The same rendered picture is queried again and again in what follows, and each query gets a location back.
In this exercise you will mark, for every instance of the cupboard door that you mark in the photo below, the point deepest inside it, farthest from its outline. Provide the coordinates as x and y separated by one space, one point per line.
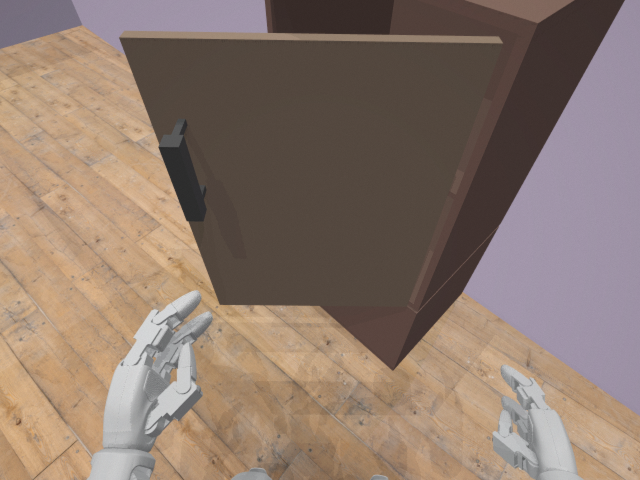
327 158

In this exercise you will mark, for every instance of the handle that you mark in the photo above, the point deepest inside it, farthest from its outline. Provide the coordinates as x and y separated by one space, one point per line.
176 157

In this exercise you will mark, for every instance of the left robot forearm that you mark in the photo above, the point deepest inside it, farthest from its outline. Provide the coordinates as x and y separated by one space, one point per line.
121 464

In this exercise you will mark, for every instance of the left robot hand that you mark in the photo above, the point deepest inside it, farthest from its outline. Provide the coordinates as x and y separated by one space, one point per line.
130 420

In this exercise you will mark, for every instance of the right robot hand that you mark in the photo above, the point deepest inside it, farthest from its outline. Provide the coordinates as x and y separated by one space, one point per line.
540 428

